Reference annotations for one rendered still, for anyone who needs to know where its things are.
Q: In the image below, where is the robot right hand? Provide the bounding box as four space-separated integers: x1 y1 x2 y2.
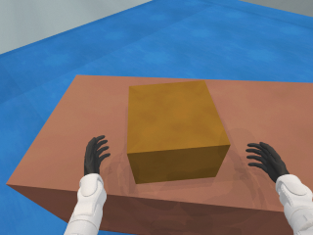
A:
246 142 290 183

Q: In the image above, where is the carton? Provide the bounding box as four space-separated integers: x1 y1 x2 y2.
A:
126 80 231 184

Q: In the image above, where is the pedestal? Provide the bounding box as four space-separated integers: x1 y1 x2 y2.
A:
6 74 313 235

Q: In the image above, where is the robot left hand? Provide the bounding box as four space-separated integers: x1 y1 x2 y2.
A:
84 135 111 176

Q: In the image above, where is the right robot forearm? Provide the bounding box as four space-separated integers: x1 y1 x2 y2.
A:
275 174 313 235

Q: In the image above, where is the left robot forearm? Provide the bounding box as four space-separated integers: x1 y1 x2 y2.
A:
64 173 107 235

